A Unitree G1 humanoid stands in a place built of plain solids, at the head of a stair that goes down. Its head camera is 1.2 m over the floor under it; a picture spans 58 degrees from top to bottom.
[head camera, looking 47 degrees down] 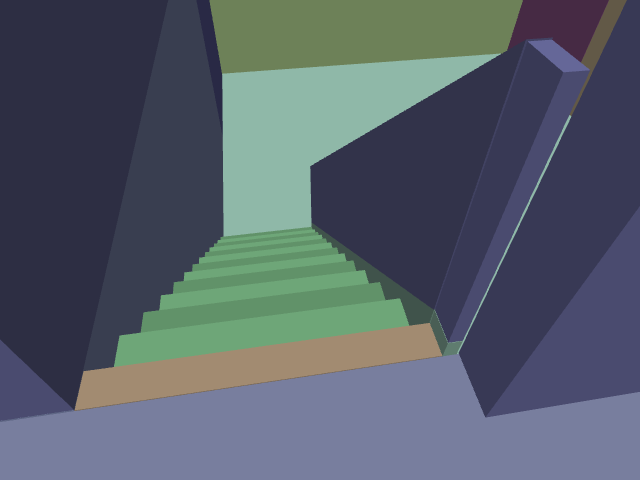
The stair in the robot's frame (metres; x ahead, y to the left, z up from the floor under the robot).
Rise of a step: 0.20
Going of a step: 0.24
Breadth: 1.07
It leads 9 degrees to the left of straight ahead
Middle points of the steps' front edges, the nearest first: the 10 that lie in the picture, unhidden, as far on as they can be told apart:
0.67 0.17 0.00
0.91 0.21 -0.20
1.15 0.25 -0.40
1.39 0.29 -0.61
1.62 0.32 -0.81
1.86 0.36 -1.01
2.10 0.40 -1.22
2.34 0.44 -1.42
2.57 0.47 -1.62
2.81 0.51 -1.83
